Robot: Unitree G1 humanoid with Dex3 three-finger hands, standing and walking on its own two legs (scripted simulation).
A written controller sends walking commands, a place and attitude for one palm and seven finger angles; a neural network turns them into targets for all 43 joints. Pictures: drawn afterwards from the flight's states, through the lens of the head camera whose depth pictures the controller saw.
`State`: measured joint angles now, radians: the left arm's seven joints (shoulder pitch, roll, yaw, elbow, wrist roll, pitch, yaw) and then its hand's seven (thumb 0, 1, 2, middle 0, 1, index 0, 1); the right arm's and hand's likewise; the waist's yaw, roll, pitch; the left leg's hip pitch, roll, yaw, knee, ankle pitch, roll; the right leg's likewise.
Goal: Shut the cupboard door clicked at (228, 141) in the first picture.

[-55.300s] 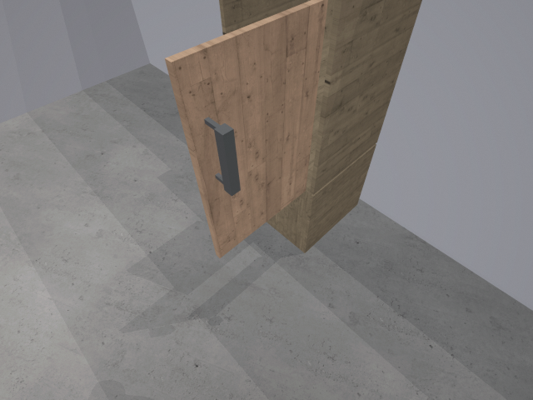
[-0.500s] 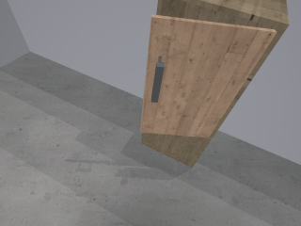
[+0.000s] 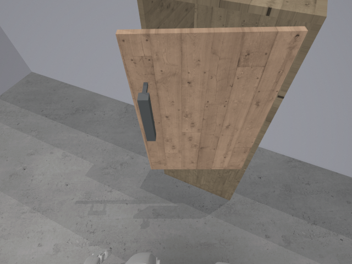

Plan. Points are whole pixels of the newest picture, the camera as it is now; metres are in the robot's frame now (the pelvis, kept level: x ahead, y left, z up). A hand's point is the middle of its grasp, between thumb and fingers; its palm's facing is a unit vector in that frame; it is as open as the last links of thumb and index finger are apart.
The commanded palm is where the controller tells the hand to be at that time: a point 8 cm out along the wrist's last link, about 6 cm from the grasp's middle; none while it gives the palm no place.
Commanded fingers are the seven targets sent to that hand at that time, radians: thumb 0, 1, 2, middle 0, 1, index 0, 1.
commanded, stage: come to a stop and stand still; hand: left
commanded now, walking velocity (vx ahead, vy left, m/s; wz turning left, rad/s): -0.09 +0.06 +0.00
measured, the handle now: (148, 113) +0.47 +0.09 +0.05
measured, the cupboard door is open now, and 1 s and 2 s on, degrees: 24 24 24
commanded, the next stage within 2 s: look again from close up in 0.62 s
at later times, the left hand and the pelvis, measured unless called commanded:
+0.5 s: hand out of the picture -0.04 +0.23 -0.17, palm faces +0.04 -0.97 -0.24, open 7.4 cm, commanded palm none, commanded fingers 0.00 0.90 0.90 -0.20 -0.30 -0.20 -0.30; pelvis -0.02 +0.03 +0.00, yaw +0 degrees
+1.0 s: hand out of the picture -0.02 +0.20 -0.17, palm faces -0.02 -0.97 -0.23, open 7.3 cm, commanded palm none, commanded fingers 0.00 0.90 0.90 -0.20 -0.30 -0.20 -0.30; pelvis -0.03 +0.02 +0.00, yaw +0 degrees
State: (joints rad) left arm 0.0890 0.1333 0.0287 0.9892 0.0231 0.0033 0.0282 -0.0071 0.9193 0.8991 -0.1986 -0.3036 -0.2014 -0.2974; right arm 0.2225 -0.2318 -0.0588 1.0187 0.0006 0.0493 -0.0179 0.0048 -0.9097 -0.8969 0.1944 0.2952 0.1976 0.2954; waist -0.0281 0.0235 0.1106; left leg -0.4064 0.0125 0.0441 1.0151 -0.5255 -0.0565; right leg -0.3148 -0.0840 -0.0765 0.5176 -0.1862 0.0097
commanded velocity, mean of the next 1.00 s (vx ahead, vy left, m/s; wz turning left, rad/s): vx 0.00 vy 0.00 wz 0.00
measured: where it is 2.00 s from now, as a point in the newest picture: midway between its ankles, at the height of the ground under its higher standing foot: outside the picture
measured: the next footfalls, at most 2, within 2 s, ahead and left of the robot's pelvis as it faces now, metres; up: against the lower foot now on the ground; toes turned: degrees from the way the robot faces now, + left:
left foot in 0.16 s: +0.04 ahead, +0.13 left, +0.00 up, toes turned +3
right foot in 0.46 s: -0.02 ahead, -0.10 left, +0.00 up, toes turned +1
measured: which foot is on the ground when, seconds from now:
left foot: up 0.00-0.14, down 0.16-1.00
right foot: down 0.00-0.16, up 0.18-0.44, down 0.46-1.00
